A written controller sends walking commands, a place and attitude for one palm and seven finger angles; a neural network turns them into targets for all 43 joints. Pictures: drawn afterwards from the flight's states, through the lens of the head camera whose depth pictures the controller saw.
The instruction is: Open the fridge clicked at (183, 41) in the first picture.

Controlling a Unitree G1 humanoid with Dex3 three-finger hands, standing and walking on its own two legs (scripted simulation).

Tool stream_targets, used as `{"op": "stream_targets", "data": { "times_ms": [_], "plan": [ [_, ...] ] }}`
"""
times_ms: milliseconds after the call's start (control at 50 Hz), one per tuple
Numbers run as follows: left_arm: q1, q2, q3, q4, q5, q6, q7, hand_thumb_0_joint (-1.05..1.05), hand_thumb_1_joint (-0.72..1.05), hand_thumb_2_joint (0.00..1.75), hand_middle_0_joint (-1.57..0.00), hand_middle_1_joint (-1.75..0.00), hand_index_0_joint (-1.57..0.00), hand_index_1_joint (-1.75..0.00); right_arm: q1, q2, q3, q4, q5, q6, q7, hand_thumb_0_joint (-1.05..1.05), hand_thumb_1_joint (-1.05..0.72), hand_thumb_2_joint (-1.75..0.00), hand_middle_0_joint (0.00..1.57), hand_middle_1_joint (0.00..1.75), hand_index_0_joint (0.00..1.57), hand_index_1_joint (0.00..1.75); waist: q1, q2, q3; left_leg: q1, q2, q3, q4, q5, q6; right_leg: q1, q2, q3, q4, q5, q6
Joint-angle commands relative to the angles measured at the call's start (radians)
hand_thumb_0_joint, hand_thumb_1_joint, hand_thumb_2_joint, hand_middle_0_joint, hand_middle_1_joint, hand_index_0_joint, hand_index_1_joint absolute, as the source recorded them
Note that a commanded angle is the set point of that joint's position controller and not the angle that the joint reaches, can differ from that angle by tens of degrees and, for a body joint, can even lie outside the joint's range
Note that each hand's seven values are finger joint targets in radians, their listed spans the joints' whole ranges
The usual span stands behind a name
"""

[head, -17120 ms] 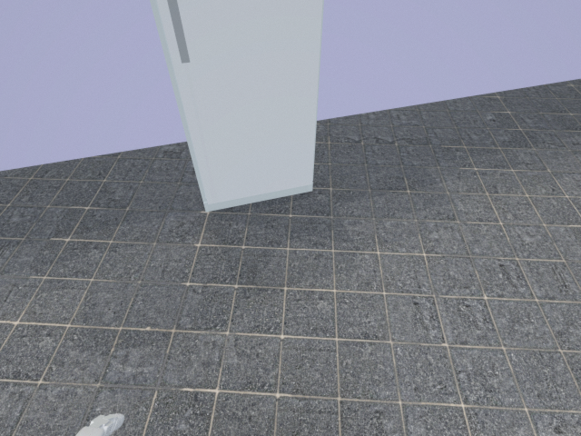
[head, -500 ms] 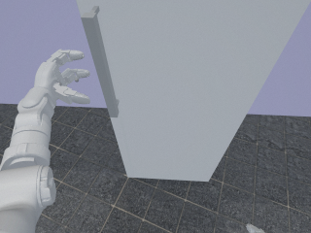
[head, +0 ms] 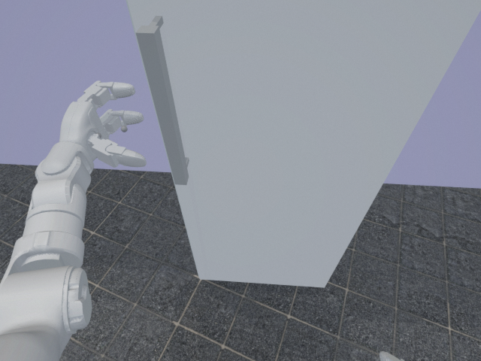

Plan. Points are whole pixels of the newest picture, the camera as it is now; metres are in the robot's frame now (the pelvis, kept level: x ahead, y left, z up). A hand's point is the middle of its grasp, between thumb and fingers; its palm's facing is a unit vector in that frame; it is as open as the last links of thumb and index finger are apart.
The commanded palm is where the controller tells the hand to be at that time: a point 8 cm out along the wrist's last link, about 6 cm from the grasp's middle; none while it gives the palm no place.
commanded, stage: move the hooked fingers beside the handle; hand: left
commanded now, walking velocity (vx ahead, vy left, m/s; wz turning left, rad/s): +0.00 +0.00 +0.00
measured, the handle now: (171, 114) +0.50 +0.14 +0.16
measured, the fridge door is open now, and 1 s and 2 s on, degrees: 0 0 0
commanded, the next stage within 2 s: feel for the door with the fingertips in 0.34 s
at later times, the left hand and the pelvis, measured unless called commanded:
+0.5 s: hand (132, 122) +0.45 +0.19 +0.18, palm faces -0.06 -1.00 +0.01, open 14.0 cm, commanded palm +0.43 +0.24 +0.17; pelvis +0.00 +0.00 +0.00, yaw +0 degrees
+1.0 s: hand (149, 122) +0.45 +0.17 +0.17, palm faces -0.03 -1.00 +0.02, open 14.0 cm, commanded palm +0.43 +0.22 +0.17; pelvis +0.00 +0.00 +0.00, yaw +0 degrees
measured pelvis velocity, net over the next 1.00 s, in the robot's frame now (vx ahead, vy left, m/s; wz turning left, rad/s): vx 0.00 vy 0.00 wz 0.00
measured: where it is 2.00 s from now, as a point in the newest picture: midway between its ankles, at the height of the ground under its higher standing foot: outside the picture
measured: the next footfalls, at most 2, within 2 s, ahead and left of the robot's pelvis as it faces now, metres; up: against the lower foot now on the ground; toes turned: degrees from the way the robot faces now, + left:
none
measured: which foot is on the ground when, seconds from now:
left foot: down 0.00-1.00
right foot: down 0.00-1.00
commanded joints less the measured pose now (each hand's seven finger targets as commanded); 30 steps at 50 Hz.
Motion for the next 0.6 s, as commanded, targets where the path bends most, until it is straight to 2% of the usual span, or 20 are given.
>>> {"op": "stream_targets", "data": {
  "times_ms": [0, 40, 60, 100, 140, 160, 180, 240, 260, 280, 300, 320, 340, 360, 380, 420, 460, 520, 560, 580],
  "plan": [
    [-0.542, 0.184, -0.005, -0.184, -0.019, -0.059, 0.000, 0.00, -0.50, 0.30, -0.30, -1.20, -0.30, -1.20, -0.010, -0.143, -0.052, -0.103, 0.000, -0.045, -0.009, 0.00, -0.90, -0.90, 0.20, 0.30, 0.20, 0.30, -0.035, 0.036, -0.273, 0.325, -0.005, -0.082, -0.016, 0.186, 0.029, -0.152, -0.006, 0.040, -0.083, 0.299, 0.017],
    [-0.535, 0.190, 0.001, -0.157, -0.017, -0.064, 0.005, 0.00, -0.50, 0.30, -0.30, -1.20, -0.30, -1.20, -0.007, -0.145, -0.052, -0.103, -0.001, -0.046, -0.008, 0.00, -0.90, -0.90, 0.20, 0.30, 0.20, 0.30, -0.031, 0.015, -0.279, 0.319, -0.002, -0.092, -0.017, 0.174, 0.025, -0.158, -0.005, 0.035, -0.079, 0.274, 0.015],
    [-0.529, 0.179, -0.004, -0.124, -0.024, -0.068, 0.008, 0.00, -0.50, 0.30, -0.30, -1.20, -0.30, -1.20, 0.000, -0.144, -0.051, -0.101, -0.003, -0.045, -0.008, 0.00, -0.90, -0.90, 0.20, 0.30, 0.20, 0.30, -0.039, -0.034, -0.264, 0.293, -0.005, -0.085, -0.011, 0.166, 0.032, -0.147, -0.006, 0.036, -0.083, 0.280, 0.019],
    [-0.581, 0.231, 0.032, -0.086, -0.020, -0.080, 0.015, 0.00, -0.50, 0.30, -0.30, -1.20, -0.30, -1.20, -0.001, -0.150, -0.050, -0.094, -0.004, -0.046, -0.008, 0.00, -0.90, -0.90, 0.20, 0.30, 0.20, 0.30, -0.038, -0.064, -0.255, 0.253, -0.007, -0.086, -0.015, 0.131, 0.032, -0.145, -0.009, 0.045, -0.080, 0.265, 0.024],
    [-0.600, 0.271, 0.058, -0.050, -0.010, -0.095, 0.021, 0.00, -0.50, 0.30, -0.30, -1.20, -0.30, -1.20, 0.004, -0.153, -0.048, -0.094, -0.007, -0.045, -0.009, 0.00, -0.90, -0.90, 0.20, 0.30, 0.20, 0.30, -0.034, -0.058, -0.264, 0.228, -0.010, -0.082, -0.012, 0.119, 0.033, -0.134, -0.014, 0.052, -0.075, 0.263, 0.026],
    [-0.607, 0.322, 0.091, -0.054, -0.002, -0.114, 0.029, 0.00, -0.50, 0.30, -0.30, -1.20, -0.30, -1.20, 0.011, -0.154, -0.048, -0.093, -0.010, -0.042, -0.009, 0.00, -0.90, -0.90, 0.20, 0.30, 0.20, 0.30, -0.028, -0.056, -0.283, 0.223, -0.012, -0.078, -0.003, 0.141, 0.036, -0.108, -0.018, 0.055, -0.068, 0.284, 0.026],
    [-0.612, 0.331, 0.095, -0.064, 0.008, -0.125, 0.031, 0.00, -0.50, 0.30, -0.30, -1.20, -0.30, -1.20, 0.008, -0.154, -0.045, -0.099, -0.012, -0.043, -0.006, 0.00, -0.90, -0.90, 0.20, 0.30, 0.20, 0.30, -0.018, -0.032, -0.320, 0.229, -0.014, -0.080, -0.004, 0.152, 0.034, -0.093, -0.018, 0.060, -0.058, 0.304, 0.026],
    [-0.654, 0.314, 0.065, -0.050, 0.026, -0.158, 0.028, 0.00, -0.50, 0.30, -0.30, -1.20, -0.30, -1.20, 0.012, -0.149, -0.043, -0.094, -0.010, -0.048, -0.006, 0.00, -0.90, -0.90, 0.20, 0.30, 0.20, 0.30, -0.034, 0.047, -0.310, 0.251, -0.008, -0.084, 0.006, 0.135, 0.026, -0.146, -0.014, 0.056, -0.057, 0.265, 0.021],
    [-0.666, 0.303, 0.051, -0.053, 0.022, -0.174, 0.024, 0.00, -0.50, 0.30, -0.30, -1.20, -0.30, -1.20, 0.022, -0.152, -0.046, -0.090, -0.011, -0.047, -0.007, 0.00, -0.90, -0.90, 0.20, 0.30, 0.20, 0.30, -0.045, 0.014, -0.319, 0.252, -0.007, -0.084, 0.011, 0.149, 0.030, -0.133, -0.014, 0.052, -0.056, 0.274, 0.022],
    [-0.665, 0.296, 0.049, -0.058, 0.022, -0.180, 0.017, 0.00, -0.50, 0.30, -0.30, -1.20, -0.30, -1.20, 0.018, -0.154, -0.046, -0.094, -0.010, -0.051, -0.006, 0.00, -0.90, -0.90, 0.20, 0.30, 0.20, 0.30, -0.037, 0.045, -0.338, 0.269, -0.005, -0.088, 0.010, 0.153, 0.026, -0.142, -0.010, 0.054, -0.050, 0.278, 0.020],
    [-0.649, 0.277, 0.041, -0.044, 0.014, -0.178, 0.006, 0.00, -0.50, 0.30, -0.30, -1.20, -0.30, -1.20, 0.022, -0.155, -0.048, -0.093, -0.009, -0.054, -0.006, 0.00, -0.90, -0.90, 0.20, 0.30, 0.20, 0.30, -0.042, 0.035, -0.342, 0.285, -0.004, -0.089, 0.013, 0.164, 0.027, -0.149, -0.007, 0.052, -0.050, 0.289, 0.019],
    [-0.634, 0.298, 0.059, -0.029, 0.009, -0.176, -0.003, 0.00, -0.50, 0.30, -0.30, -1.20, -0.30, -1.20, 0.030, -0.160, -0.050, -0.089, -0.009, -0.053, -0.008, 0.00, -0.90, -0.90, 0.20, 0.30, 0.20, 0.30, -0.035, 0.038, -0.347, 0.281, -0.002, -0.090, 0.012, 0.168, 0.024, -0.146, -0.007, 0.051, -0.050, 0.291, 0.018],
    [-0.652, 0.266, 0.028, -0.034, 0.003, -0.172, -0.015, 0.00, -0.50, 0.30, -0.30, -1.20, -0.30, -1.20, 0.030, -0.158, -0.049, -0.087, -0.006, -0.053, -0.008, 0.00, -0.90, -0.90, 0.20, 0.30, 0.20, 0.30, -0.046, 0.049, -0.336, 0.288, -0.001, -0.088, 0.011, 0.172, 0.024, -0.154, -0.005, 0.048, -0.050, 0.297, 0.018],
    [-0.633, 0.230, 0.014, -0.029, -0.013, -0.170, -0.024, 0.00, -0.50, 0.30, -0.30, -1.20, -0.30, -1.20, 0.043, -0.157, -0.054, -0.088, -0.008, -0.054, -0.008, 0.00, -0.90, -0.90, 0.20, 0.30, 0.20, 0.30, -0.050, 0.003, -0.354, 0.297, -0.002, -0.088, 0.018, 0.201, 0.029, -0.140, -0.003, 0.039, -0.048, 0.318, 0.019],
    [-0.600, 0.267, 0.049, -0.030, -0.014, -0.162, -0.029, 0.00, -0.50, 0.30, -0.30, -1.20, -0.30, -1.20, 0.040, -0.164, -0.057, -0.087, -0.007, -0.055, -0.007, 0.00, -0.90, -0.90, 0.20, 0.30, 0.20, 0.30, -0.029, 0.015, -0.359, 0.295, -0.001, -0.087, 0.019, 0.208, 0.027, -0.140, -0.002, 0.045, -0.047, 0.331, 0.018],
    [-0.576, 0.276, 0.061, -0.009, -0.021, -0.142, -0.036, 0.00, -0.50, 0.30, -0.30, -1.20, -0.30, -1.20, 0.048, -0.166, -0.057, -0.086, -0.008, -0.051, -0.006, 0.00, -0.90, -0.90, 0.20, 0.30, 0.20, 0.30, -0.026, -0.011, -0.341, 0.268, -0.004, -0.084, 0.014, 0.201, 0.029, -0.131, -0.002, 0.044, -0.049, 0.339, 0.020],
    [-0.552, 0.226, 0.026, -0.038, -0.026, -0.134, -0.033, 0.00, -0.50, 0.30, -0.30, -1.20, -0.30, -1.20, 0.049, -0.159, -0.059, -0.097, -0.006, -0.049, -0.004, 0.00, -0.90, -0.90, 0.20, 0.30, 0.20, 0.30, -0.028, -0.018, -0.332, 0.264, -0.004, -0.078, 0.014, 0.219, 0.032, -0.128, -0.002, 0.035, -0.046, 0.341, 0.020],
    [-0.542, 0.235, 0.045, -0.095, -0.018, -0.124, -0.009, 0.00, -0.50, 0.30, -0.30, -1.20, -0.30, -1.20, 0.049, -0.159, -0.064, -0.096, -0.009, -0.049, 0.004, 0.00, -0.90, -0.90, 0.20, 0.30, 0.20, 0.30, -0.019, -0.004, -0.330, 0.272, 0.000, -0.082, 0.013, 0.225, 0.028, -0.142, 0.001, 0.036, -0.043, 0.340, 0.020],
    [-0.550, 0.197, 0.023, -0.176, -0.022, -0.132, 0.014, 0.00, -0.50, 0.30, -0.30, -1.20, -0.30, -1.20, 0.045, -0.150, -0.066, -0.106, -0.011, -0.052, 0.008, 0.00, -0.90, -0.90, 0.20, 0.30, 0.20, 0.30, -0.018, 0.015, -0.366, 0.318, 0.001, -0.083, 0.020, 0.274, 0.030, -0.135, 0.004, 0.029, -0.038, 0.353, 0.017],
    [-0.523, 0.219, 0.049, -0.187, -0.015, -0.126, 0.025, 0.00, -0.50, 0.30, -0.30, -1.20, -0.30, -1.20, 0.042, -0.153, -0.068, -0.103, -0.012, -0.053, 0.012, 0.00, -0.90, -0.90, 0.20, 0.30, 0.20, 0.30, -0.008, 0.013, -0.369, 0.326, 0.005, -0.088, 0.020, 0.284, 0.026, -0.139, 0.007, 0.030, -0.035, 0.363, 0.017]
  ]
}}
